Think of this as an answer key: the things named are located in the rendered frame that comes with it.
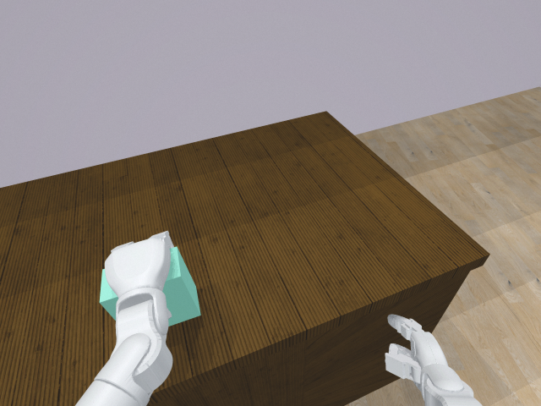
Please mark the sponge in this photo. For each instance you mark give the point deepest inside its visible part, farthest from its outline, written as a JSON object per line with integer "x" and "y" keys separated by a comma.
{"x": 180, "y": 290}

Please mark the left robot forearm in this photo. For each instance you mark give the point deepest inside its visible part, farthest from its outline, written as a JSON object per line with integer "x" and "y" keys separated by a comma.
{"x": 141, "y": 360}

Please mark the right robot hand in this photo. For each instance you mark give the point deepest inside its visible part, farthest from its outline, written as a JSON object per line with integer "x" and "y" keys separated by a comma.
{"x": 425, "y": 350}

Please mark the right robot forearm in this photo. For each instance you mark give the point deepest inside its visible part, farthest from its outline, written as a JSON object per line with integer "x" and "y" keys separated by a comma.
{"x": 441, "y": 386}

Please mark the table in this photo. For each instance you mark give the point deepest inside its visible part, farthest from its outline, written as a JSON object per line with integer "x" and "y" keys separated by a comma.
{"x": 300, "y": 241}

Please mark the left robot hand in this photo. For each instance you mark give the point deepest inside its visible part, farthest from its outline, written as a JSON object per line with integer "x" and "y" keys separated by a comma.
{"x": 144, "y": 264}

